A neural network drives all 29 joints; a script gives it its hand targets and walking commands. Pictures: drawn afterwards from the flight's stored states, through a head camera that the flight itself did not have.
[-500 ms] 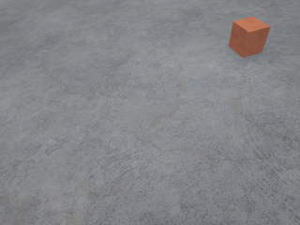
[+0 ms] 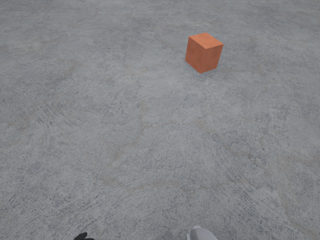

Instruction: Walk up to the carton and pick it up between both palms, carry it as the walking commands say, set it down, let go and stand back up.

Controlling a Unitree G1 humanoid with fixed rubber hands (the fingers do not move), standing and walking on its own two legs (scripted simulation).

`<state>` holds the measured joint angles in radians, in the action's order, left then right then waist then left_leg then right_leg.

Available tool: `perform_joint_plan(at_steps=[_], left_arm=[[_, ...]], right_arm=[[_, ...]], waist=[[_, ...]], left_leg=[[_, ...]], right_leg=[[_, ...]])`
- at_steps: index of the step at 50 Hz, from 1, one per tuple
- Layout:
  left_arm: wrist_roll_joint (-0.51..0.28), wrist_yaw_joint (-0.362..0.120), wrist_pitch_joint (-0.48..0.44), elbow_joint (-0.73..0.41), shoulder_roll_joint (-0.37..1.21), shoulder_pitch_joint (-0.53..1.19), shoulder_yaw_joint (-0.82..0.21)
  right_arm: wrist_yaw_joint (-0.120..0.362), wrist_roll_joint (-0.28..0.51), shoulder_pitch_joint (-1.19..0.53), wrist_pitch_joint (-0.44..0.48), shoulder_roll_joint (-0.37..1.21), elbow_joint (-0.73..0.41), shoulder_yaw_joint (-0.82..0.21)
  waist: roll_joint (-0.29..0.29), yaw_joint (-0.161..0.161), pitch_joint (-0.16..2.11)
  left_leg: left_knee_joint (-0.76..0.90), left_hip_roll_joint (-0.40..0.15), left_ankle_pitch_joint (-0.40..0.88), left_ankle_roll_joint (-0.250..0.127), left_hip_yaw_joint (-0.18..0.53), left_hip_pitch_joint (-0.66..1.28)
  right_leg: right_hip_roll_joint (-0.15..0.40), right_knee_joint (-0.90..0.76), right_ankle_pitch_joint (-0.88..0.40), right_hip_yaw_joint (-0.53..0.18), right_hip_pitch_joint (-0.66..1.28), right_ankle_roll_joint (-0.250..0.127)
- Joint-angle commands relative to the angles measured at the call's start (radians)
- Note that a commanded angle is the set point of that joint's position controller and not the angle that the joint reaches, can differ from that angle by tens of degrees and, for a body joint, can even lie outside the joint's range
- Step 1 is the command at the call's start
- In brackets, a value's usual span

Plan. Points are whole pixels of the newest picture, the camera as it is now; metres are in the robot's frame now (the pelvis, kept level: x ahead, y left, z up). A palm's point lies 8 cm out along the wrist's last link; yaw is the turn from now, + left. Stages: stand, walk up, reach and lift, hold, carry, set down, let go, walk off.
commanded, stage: walk up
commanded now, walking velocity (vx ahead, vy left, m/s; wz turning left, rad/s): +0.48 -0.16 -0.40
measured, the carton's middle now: (203, 52) +2.04 -0.53 -0.63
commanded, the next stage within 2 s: none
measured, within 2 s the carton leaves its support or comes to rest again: neither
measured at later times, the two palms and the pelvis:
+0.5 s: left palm (110, 212) +0.24 +0.16 -0.12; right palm (269, 174) +0.35 -0.35 -0.12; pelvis +0.25 -0.10 +0.00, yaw -7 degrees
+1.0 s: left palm (133, 114) +0.63 +0.12 -0.14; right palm (265, 151) +0.43 -0.36 -0.11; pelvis +0.52 -0.11 +0.01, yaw -10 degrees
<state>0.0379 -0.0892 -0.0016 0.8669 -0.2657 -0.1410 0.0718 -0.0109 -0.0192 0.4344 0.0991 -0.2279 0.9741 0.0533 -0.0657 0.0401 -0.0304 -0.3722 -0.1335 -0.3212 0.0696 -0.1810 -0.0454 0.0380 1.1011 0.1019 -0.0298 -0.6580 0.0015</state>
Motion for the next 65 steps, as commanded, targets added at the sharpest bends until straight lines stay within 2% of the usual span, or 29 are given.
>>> perform_joint_plan(at_steps=[1, 3, 5, 8, 9, 10, 11, 13, 15, 18, 25, 32, 34, 36, 37, 38, 39, 40, 42, 45, 48, 52, 57, 59, 61, 62, 63, 64, 65], left_arm=[[-0.004, -0.022, 0.003, -0.081, 0.019, 0.102, -0.023], [-0.005, -0.031, 0.001, -0.081, 0.004, 0.161, -0.025], [0.0, -0.024, -0.001, -0.065, -0.018, 0.159, -0.016], [0.006, 0.015, -0.022, 0.017, -0.067, -0.058, 0.015], [0.013, 0.03, -0.03, 0.061, -0.119, -0.172, 0.034], [0.005, 0.042, -0.031, 0.083, -0.232, -0.296, 0.051], [-0.012, 0.057, -0.02, 0.095, -0.276, -0.338, 0.057], [-0.01, 0.084, -0.033, 0.073, -0.166, -0.199, 0.041], [-0.008, 0.088, -0.059, 0.054, -0.093, -0.087, 0.021], [-0.02, 0.079, -0.09, 0.086, -0.073, -0.121, 0.013], [-0.024, 0.086, -0.094, 0.127, -0.049, -0.292, 0.006], [-0.006, 0.096, -0.094, 0.158, -0.036, -0.416, 0.006], [-0.005, 0.099, -0.087, 0.161, -0.037, -0.407, 0.004], [-0.014, 0.101, -0.081, 0.155, -0.059, -0.387, 0.01], [-0.027, 0.098, -0.079, 0.14, -0.08, -0.345, 0.019], [-0.03, 0.093, -0.079, 0.103, -0.053, -0.352, 0.02], [-0.018, 0.094, -0.077, 0.097, 0.025, -0.449, 0.01], [-0.01, 0.092, -0.07, 0.111, -0.012, -0.42, 0.027], [-0.007, 0.079, -0.066, 0.11, 0.013, -0.304, 0.019], [0.004, 0.05, -0.033, 0.117, 0.048, -0.298, 0.014], [0.005, 0.032, -0.008, 0.082, 0.059, -0.21, 0.001], [-0.004, 0.007, -0.006, 0.004, 0.059, -0.004, -0.018], [-0.008, 0.006, -0.017, -0.035, 0.018, 0.13, -0.016], [0.0, 0.024, -0.038, -0.011, 0.009, 0.089, -0.015], [0.011, 0.054, -0.071, 0.079, -0.058, -0.142, 0.015], [0.006, 0.066, -0.082, 0.116, -0.154, -0.32, 0.042], [-0.006, 0.076, -0.073, 0.138, -0.273, -0.397, 0.058], [-0.009, 0.08, -0.065, 0.133, -0.265, -0.346, 0.056], [-0.002, 0.084, -0.073, 0.113, -0.175, -0.254, 0.036]], right_arm=[[-0.007, 0.001, 0.007, 0.012, -0.143, -0.029, 0.027], [-0.012, 0.006, 0.015, 0.001, -0.167, -0.02, 0.035], [-0.017, 0.01, 0.051, -0.012, -0.194, -0.002, 0.041], [-0.003, 0.012, 0.055, -0.032, -0.217, -0.003, 0.043], [0.005, 0.012, 0.065, -0.029, -0.184, -0.018, 0.032], [0.015, 0.008, 0.062, -0.023, -0.08, -0.074, 0.006], [0.017, -0.001, 0.038, -0.019, -0.08, -0.093, 0.014], [0.013, -0.006, -0.097, -0.004, -0.101, -0.104, 0.02], [0.012, -0.017, -0.018, -0.014, -0.085, -0.06, 0.024], [0.027, -0.025, -0.041, -0.056, -0.048, -0.063, 0.022], [0.046, -0.017, -0.364, -0.077, -0.039, -0.152, 0.009], [0.043, 0.003, -0.535, -0.062, -0.021, -0.188, 0.008], [0.036, 0.005, -0.511, -0.054, -0.022, -0.179, 0.006], [0.016, 0.002, -0.356, -0.046, -0.064, -0.134, 0.019], [-0.001, -0.006, -0.176, -0.04, -0.119, -0.092, 0.037], [-0.021, -0.027, 0.024, -0.037, -0.243, -0.058, 0.07], [-0.023, -0.024, 0.082, -0.047, -0.337, -0.03, 0.084], [-0.017, -0.007, 0.003, -0.062, -0.272, -0.019, 0.075], [-0.004, -0.007, -0.149, -0.049, -0.122, -0.036, 0.041], [0.004, -0.005, -0.117, -0.024, -0.059, -0.008, 0.02], [0.0, -0.008, -0.022, -0.013, -0.081, 0.018, 0.019], [-0.002, -0.009, 0.018, -0.009, -0.11, 0.014, 0.026], [-0.003, -0.003, 0.041, -0.016, -0.155, 0.035, 0.045], [0.003, -0.002, 0.028, -0.022, -0.132, 0.044, 0.037], [0.013, 0.001, 0.054, -0.03, -0.091, 0.056, 0.019], [0.019, -0.005, 0.074, -0.027, -0.056, 0.027, 0.013], [0.017, 0.006, 0.081, -0.022, 0.001, -0.016, 0.007], [0.015, -0.013, 0.032, -0.021, -0.034, -0.005, 0.026], [0.019, -0.015, -0.03, -0.023, -0.05, 0.001, 0.033]], waist=[[0.278, -0.018, -0.116], [0.29, -0.004, -0.137], [0.286, -0.006, -0.108], [0.228, -0.091, 0.057], [0.158, -0.141, 0.162], [-0.141, -0.175, 0.285], [-0.202, -0.158, 0.338], [-0.01, -0.109, 0.12], [0.059, -0.024, 0.067], [-0.005, 0.0, 0.035], [-0.01, -0.082, -0.068], [-0.034, -0.13, -0.093], [-0.047, -0.106, -0.077], [-0.061, -0.031, 0.027], [-0.051, 0.063, 0.127], [0.103, 0.125, 0.258], [0.287, 0.075, 0.352], [0.207, 0.03, 0.256], [0.112, -0.008, 0.042], [0.195, -0.039, -0.016], [0.218, -0.035, -0.036], [0.228, 0.001, -0.108], [0.26, 0.027, -0.136], [0.287, 0.008, -0.09], [0.139, -0.08, 0.072], [-0.045, -0.15, 0.211], [-0.276, -0.159, 0.31], [-0.186, -0.145, 0.238], [-0.068, -0.123, 0.128]], left_leg=[[0.154, -0.185, 0.548, -0.087, 0.035, -0.062], [0.194, -0.199, 0.523, -0.094, -0.002, -0.075], [0.137, -0.222, 0.704, -0.099, -0.019, -0.011], [-0.228, -0.191, 0.879, -0.094, -0.04, 0.012], [-0.46, -0.151, 0.665, -0.083, -0.025, -0.146], [-0.793, -0.032, -0.031, -0.061, 0.004, -0.45], [-0.958, 0.042, -0.25, -0.064, 0.149, -0.594], [-0.96, -0.051, -0.035, -0.072, 0.209, -0.653], [-0.866, -0.077, 0.034, -0.044, 0.214, -0.517], [-0.777, -0.06, 0.068, -0.028, 0.18, -0.481], [-0.475, -0.033, 0.212, 0.002, 0.117, -0.618], [-0.274, 0.044, 0.209, -0.035, 0.067, -0.583], [-0.213, 0.083, 0.168, -0.057, 0.045, -0.482], [-0.17, 0.126, 0.145, -0.086, 0.028, -0.214], [-0.121, 0.069, 0.228, -0.1, 0.079, 0.059], [-0.066, -0.254, 0.133, -0.139, 0.433, 0.33], [0.065, -0.492, 0.195, -0.241, 0.847, 0.382], [0.115, -0.423, 0.108, -0.252, 0.828, 0.245], [0.133, -0.282, 0.162, -0.208, 0.525, -0.003], [0.142, -0.176, 0.342, -0.159, 0.309, -0.13], [0.138, -0.159, 0.433, -0.132, 0.215, -0.128], [0.21, -0.156, 0.285, -0.11, 0.134, -0.161], [0.245, -0.191, 0.157, -0.131, 0.144, -0.151], [0.158, -0.171, 0.187, -0.136, 0.12, -0.12], [-0.2, -0.069, 0.284, -0.114, 0.033, -0.207], [-0.516, -0.028, 0.019, -0.095, 0.034, -0.377], [-0.775, 0.073, -0.309, -0.078, 0.075, -0.6], [-0.878, 0.034, -0.215, -0.074, 0.167, -0.672], [-0.918, -0.009, -0.109, -0.077, 0.192, -0.689]], right_leg=[[0.017, -0.254, -0.057, 0.046, 0.017, -0.007], [0.018, -0.394, -0.003, 0.121, 0.111, -0.018], [-0.004, -0.458, 0.059, 0.156, 0.182, -0.036], [-0.078, -0.587, 0.101, 0.189, 0.466, -0.089], [-0.035, -0.572, 0.146, 0.124, 0.694, -0.112], [0.249, -0.646, 0.312, -0.259, 0.906, -0.189], [0.364, -0.83, 0.366, -0.568, 0.924, -0.236], [0.315, -0.83, 0.192, -0.423, 0.716, -0.217], [0.246, -0.821, -0.057, -0.288, 0.535, -0.193], [0.195, -0.87, -0.104, -0.196, 0.455, -0.178], [0.15, -0.953, -0.01, -0.143, 0.564, -0.164], [0.171, -0.896, -0.303, -0.128, 0.713, -0.16], [0.153, -0.827, -0.485, -0.089, 0.715, -0.147], [0.107, -0.634, -0.655, -0.047, 0.659, -0.12], [0.063, -0.447, -0.542, -0.006, 0.522, -0.095], [-0.01, -0.123, -0.022, 0.016, 0.298, -0.058], [-0.082, 0.13, 0.439, -0.05, 0.117, -0.032], [-0.03, 0.21, 0.323, -0.102, 0.076, -0.034], [0.049, 0.184, 0.17, -0.049, 0.072, -0.018], [0.057, 0.115, 0.093, -0.003, 0.113, 0.006], [0.065, -0.003, 0.034, 0.018, 0.071, 0.023], [0.078, -0.291, -0.061, 0.064, 0.094, 0.028], [0.066, -0.514, -0.021, 0.128, 0.227, 0.023], [0.036, -0.567, 0.038, 0.155, 0.33, 0.016], [0.007, -0.62, 0.096, 0.17, 0.676, -0.005], [0.238, -0.662, 0.28, -0.105, 0.867, -0.064], [0.475, -0.848, 0.421, -0.509, 0.961, -0.148], [0.468, -0.916, 0.441, -0.602, 0.858, -0.165], [0.439, -0.877, 0.318, -0.507, 0.757, -0.154]])
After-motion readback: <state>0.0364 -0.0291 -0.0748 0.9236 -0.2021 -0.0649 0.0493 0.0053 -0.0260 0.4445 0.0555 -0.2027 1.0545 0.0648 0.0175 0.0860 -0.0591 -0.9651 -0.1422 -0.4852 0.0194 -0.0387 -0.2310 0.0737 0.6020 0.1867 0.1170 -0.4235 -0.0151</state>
